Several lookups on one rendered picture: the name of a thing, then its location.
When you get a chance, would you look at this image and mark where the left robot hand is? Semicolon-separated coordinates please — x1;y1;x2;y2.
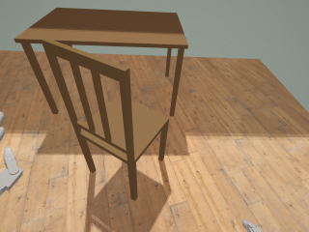
0;111;23;196

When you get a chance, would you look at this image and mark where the right robot hand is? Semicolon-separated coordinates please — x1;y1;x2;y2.
241;219;263;232

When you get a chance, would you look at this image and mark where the table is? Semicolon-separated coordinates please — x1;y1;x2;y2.
14;8;188;117

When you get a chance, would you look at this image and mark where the chair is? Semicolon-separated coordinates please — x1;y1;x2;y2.
41;38;170;201

